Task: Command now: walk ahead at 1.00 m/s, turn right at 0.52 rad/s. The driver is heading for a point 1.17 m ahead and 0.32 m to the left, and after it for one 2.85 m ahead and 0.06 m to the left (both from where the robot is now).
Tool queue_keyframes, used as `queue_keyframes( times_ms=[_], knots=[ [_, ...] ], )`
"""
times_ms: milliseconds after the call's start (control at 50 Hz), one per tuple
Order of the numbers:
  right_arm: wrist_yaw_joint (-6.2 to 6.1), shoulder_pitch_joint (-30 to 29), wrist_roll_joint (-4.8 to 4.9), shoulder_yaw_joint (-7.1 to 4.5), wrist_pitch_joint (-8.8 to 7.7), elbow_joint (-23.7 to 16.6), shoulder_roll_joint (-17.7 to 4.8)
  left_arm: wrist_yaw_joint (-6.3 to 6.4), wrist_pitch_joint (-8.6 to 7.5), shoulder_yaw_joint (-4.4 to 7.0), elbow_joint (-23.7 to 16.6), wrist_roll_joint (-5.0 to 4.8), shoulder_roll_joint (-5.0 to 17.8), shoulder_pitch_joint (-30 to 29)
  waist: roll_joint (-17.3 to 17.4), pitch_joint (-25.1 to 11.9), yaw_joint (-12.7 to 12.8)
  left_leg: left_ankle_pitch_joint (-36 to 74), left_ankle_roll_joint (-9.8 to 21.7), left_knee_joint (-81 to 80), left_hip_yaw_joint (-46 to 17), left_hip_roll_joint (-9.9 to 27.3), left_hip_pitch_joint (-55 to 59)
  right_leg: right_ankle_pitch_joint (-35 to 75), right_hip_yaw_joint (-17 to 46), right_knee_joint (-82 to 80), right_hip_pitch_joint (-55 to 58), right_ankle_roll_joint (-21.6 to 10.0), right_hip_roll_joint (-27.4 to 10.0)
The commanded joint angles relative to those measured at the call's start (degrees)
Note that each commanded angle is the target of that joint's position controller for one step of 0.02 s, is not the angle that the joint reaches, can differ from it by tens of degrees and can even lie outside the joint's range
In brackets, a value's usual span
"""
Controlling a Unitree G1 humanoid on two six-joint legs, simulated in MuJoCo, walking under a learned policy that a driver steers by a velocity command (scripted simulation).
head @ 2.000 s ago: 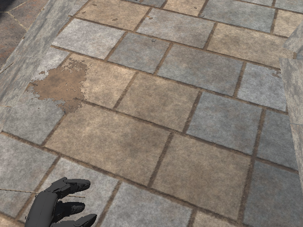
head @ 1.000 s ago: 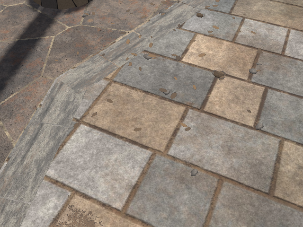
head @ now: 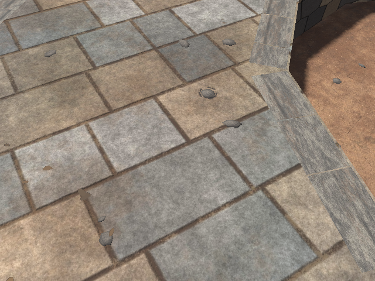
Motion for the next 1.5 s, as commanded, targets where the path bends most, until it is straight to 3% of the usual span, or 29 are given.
queue_keyframes(
  times_ms=[20, 100, 200, 240, 280, 300, 320, 380, 420, 500, 560, 640, 680, 700, 720, 740, 760, 800, 880, 1020, 1100, 1140, 1160, 1180, 1200, 1240, 1340, 1400, 1500],
  knots=[
    [0.62, 3.9, -1.07, -1.71, 1.5, -3.2, -7.9, 0.67, -3.85, 1.08, -3.1, -0.71, 5.3, 0.5, 5.4, 0.3, -2.5, -2.0, -1.2, -8.9, 0.2, 3.7, -10.2, 6.4, 25.2, -23.1, 2.0, -9.0, -18.4],
    [2.0, -10.0, 0.38, -0.32, 0.96, -7.7, -5.2, -0.6, -5.86, 1.45, -1.1, -1.44, 5.8, 3.1, 2.1, 4.5, 1.6, 19.8, 0.5, -32.7, 4.2, 2.6, -6.1, 17.9, 14.6, -27.4, -2.0, -5.0, -12.1],
    [2.1, -14.5, 1.36, -1.28, 0.6, -7.8, -7.2, -0.62, -6.6, 1.78, 2.2, -1.91, 8.7, 8.0, 0.3, 1.7, 4.3, 29.3, 5.4, -46.4, 7.3, -3.7, 0.1, 42.2, 12.5, -26.8, 15.0, -1.1, -16.4],
    [1.16, -8.0, 1.17, -2.77, 0.52, -6.1, -10.2, 0.13, -5.92, 2.23, 3.1, -0.5, 11.4, 8.3, -3.2, -4.3, 0.4, 18.9, 6.9, -46.1, 7.7, -8.1, 6.6, 63.0, 11.9, -14.6, 22.4, 1.0, -18.4],
    [-0.68, 14.4, 1.22, -4.92, 0.92, 0.2, -14.1, 0.9, -4.66, 2.27, 3.0, 1.49, 11.6, 3.5, -3.6, -13.7, -12.2, 9.6, 8.7, -45.2, 5.9, -6.8, 29.2, 59.8, 9.6, 13.1, 13.5, 2.5, -16.8],
    [-1.51, 21.0, -0.95, -6.89, 0.75, 1.4, -20.8, 0.58, -5.0, 0.24, 0.7, -0.06, 3.3, 8.7, 9.9, -21.6, -10.0, -6.0, 13.9, -44.6, -15.1, 8.7, 46.3, 28.7, 6.2, 40.9, -4.8, 4.7, -10.1],
    [-0.18, 19.7, -0.72, -6.92, 0.76, 2.0, -20.1, -0.14, -5.9, -0.82, -0.1, -1.9, 1.1, 11.2, 20.0, -28.4, -6.8, -15.3, 18.4, -59.2, -46.1, 16.5, 52.0, -10.1, 10.7, 52.8, -18.0, 5.4, -1.7],
    [0.83, 7.9, 0.25, -4.93, 0.09, 2.7, -9.8, -0.54, -5.53, -1.1, -2.5, -0.25, 3.8, -3.0, -0.4, -6.3, -3.4, -8.0, 15.4, -63.3, -25.8, 10.2, 28.3, -0.8, 10.5, 46.2, -23.8, 4.0, -12.3],
    [0.68, 8.5, 0.8, -3.71, -0.3, 5.5, -7.3, -1.73, -4.18, -1.95, -4.5, 1.65, 1.5, -4.2, 2.1, -1.8, 0.8, -5.1, 14.9, -66.4, -20.4, 6.2, 17.6, -2.2, 9.5, 41.4, -21.1, 5.6, -14.7],
    [0.67, 9.6, 2.23, -4.4, -1.64, 6.8, -9.7, -2.76, -3.77, -3.46, -10.1, 2.08, 0.6, -13.4, 3.2, 5.1, 2.2, 1.8, 16.7, -74.7, -14.4, 2.4, 8.5, 4.9, 5.7, 23.8, -23.9, 10.1, -18.6],
    [1.02, 8.6, 3.22, -5.76, -2.44, 5.9, -12.5, -4.09, -4.52, -4.37, -11.2, 0.5, -0.1, -19.0, 2.6, 4.2, 1.3, 13.4, 14.5, -77.7, -8.3, -1.1, 0.8, 19.4, 2.1, 5.1, -6.1, 11.7, -15.5],
    [1.02, 12.3, 3.42, -6.48, -2.03, 6.8, -14.6, -2.49, -4.57, -2.98, -10.9, 0.41, 3.1, -20.2, 3.0, 0.5, 0.1, 31.9, 12.2, -69.9, -9.6, 1.2, 16.5, 18.2, 2.4, -2.2, -2.9, 10.7, -13.1],
    [0.7, 12.5, 2.54, -7.08, -1.32, 7.1, -17.0, -0.96, -5.06, -1.12, -7.3, 0.7, 6.2, -7.6, 3.2, -8.8, 6.0, 45.4, 10.0, -49.6, -7.8, -0.9, 19.1, 7.7, 1.3, -3.1, 11.3, 9.5, -10.0],
    [0.74, 10.4, 2.38, -6.89, -1.25, 6.2, -15.9, 0.27, -5.31, 0.19, -5.1, 1.33, 8.8, 3.0, 2.8, -14.4, 11.4, 37.9, 8.9, -33.7, -7.4, -3.7, 9.8, 3.9, 4.9, -1.0, 25.3, 8.9, -15.2],
    [0.59, 12.0, 2.89, -4.86, -1.57, 3.9, -7.2, 1.41, -5.47, 1.68, -4.5, 3.51, 13.7, 12.1, -8.8, -23.9, 12.2, 9.1, 8.5, -11.6, -3.8, -8.1, -2.6, -21.1, 25.0, -4.6, 38.4, 7.2, -32.0],
    [0.79, 15.7, 5.17, -3.88, -1.31, 0.5, -4.6, 1.05, -4.83, 2.39, -5.1, 3.04, 16.4, 8.8, -22.3, -29.9, 7.1, -7.3, 8.6, 1.3, -3.3, -10.9, -13.8, -32.5, 52.9, -18.7, 40.9, 3.1, -40.3],
    [0.24, 10.3, 3.87, -4.43, -0.25, 1.6, -8.4, 0.9, -4.52, 1.72, -5.6, 2.41, 10.5, 2.6, -11.8, -19.0, 6.2, -1.3, 9.2, 4.0, -2.7, -6.2, -19.7, -34.3, 46.2, -19.5, 33.6, 3.4, -37.0],
    [1.18, 3.9, 2.45, -4.46, 0.74, 1.8, -8.4, 0.55, -4.89, 0.31, -4.5, 2.08, 3.9, -0.7, -2.2, -7.8, 5.2, 4.2, 8.1, -1.3, -1.7, -2.4, -18.5, -9.9, 26.8, -18.1, 21.0, 4.7, -32.1],
    [3.33, -1.1, 1.04, -3.69, 4.14, -1.7, -4.9, 0.05, -6.72, -0.4, 0.3, -0.22, 0.7, 1.7, -5.0, -1.6, 1.3, 5.9, 6.5, -5.0, -0.6, 1.0, -19.3, 7.9, 9.6, -22.0, 13.3, 6.5, -28.9],
    [5.77, -15.1, 1.2, -2.02, 4.26, -7.5, -6.0, 0.45, -7.68, 0.33, 2.6, -0.24, 4.2, 1.5, -0.7, 4.9, -0.2, 22.7, 9.6, -31.1, 10.6, -3.2, -10.4, 33.3, -12.3, -27.7, 11.2, 9.6, -22.9],
    [4.59, -2.8, 1.53, -3.49, 3.79, -3.6, -10.3, 1.89, -4.85, 2.05, 1.6, 0.26, 11.2, 3.3, -5.2, -4.9, -8.2, 14.4, 13.7, -34.6, 14.5, -11.6, 7.7, 76.9, -13.0, -4.0, 19.7, 10.4, -26.0],
    [2.51, 18.2, 3.01, -7.28, 4.21, 3.0, -15.8, 1.87, -3.32, 2.82, -0.7, -0.13, 12.3, -1.8, -0.2, -15.7, -18.2, 8.7, 16.8, -40.8, 7.7, -13.5, 37.1, 62.3, -11.4, 32.4, 5.1, 9.8, -22.7],
    [1.23, 10.1, 1.94, -7.24, 4.08, 2.6, -18.5, 0.15, -4.03, 0.07, -2.0, 1.03, 1.9, 2.7, 13.5, -8.0, -6.5, 18.1, 18.4, -43.5, -9.5, -1.5, 39.1, -10.4, -9.5, 53.8, -14.3, 11.4, -13.2],
    [1.06, 7.6, 0.01, -8.25, 4.49, -1.5, -23.7, 0.74, -4.65, -0.21, -7.2, -1.15, 3.3, 6.9, 14.7, -23.4, -4.3, 20.9, 30.8, -52.7, -39.9, 12.2, 54.2, -15.3, 2.9, 67.8, -27.8, 12.7, -9.1],
    [0.02, 7.2, 0.64, -7.56, 4.25, -1.5, -18.6, 1.08, -5.61, -0.43, -6.2, -0.86, 5.4, 2.1, 0.7, -17.9, -5.3, 23.0, 26.9, -59.8, -38.0, 13.0, 46.0, -6.9, 6.1, 62.7, -30.6, 12.3, -13.4],
    [-0.49, 1.5, 0.88, -5.24, 2.64, 0.7, -12.3, 1.41, -4.87, -1.07, -3.5, -0.77, 3.2, 2.0, -7.2, -3.6, 1.4, 41.0, 21.3, -59.7, -21.3, 9.1, 24.0, -5.0, 4.7, 52.6, -21.9, 11.6, -17.4],
    [0.09, 0.1, 0.86, -3.53, -1.26, 3.9, -9.6, -0.39, -0.52, -0.86, -0.4, -1.41, 0.2, 3.4, -2.3, -2.0, 4.6, 60.7, 12.8, -64.1, 1.4, 1.1, 10.6, 1.0, 4.5, 31.2, -9.2, 10.5, -15.2],
    [0.13, -1.1, 2.41, -2.85, -1.89, 4.1, -6.6, -1.14, -1.55, -1.28, -2.0, -1.66, -1.4, -2.3, 3.7, -1.1, 2.1, 58.4, 9.1, -62.9, 9.7, -1.5, 14.0, 17.7, -0.2, 11.4, -8.2, 8.9, -14.6],
    [-2.64, 0.8, 3.12, -4.01, -0.9, 3.9, -9.8, -2.67, -1.66, -0.22, -1.0, 0.29, -0.9, 2.4, 6.1, -7.0, 2.9, 60.4, 4.7, -48.7, 15.1, -0.1, 24.1, 23.1, -6.5, 0.2, -0.8, 7.1, -6.9]
  ],
)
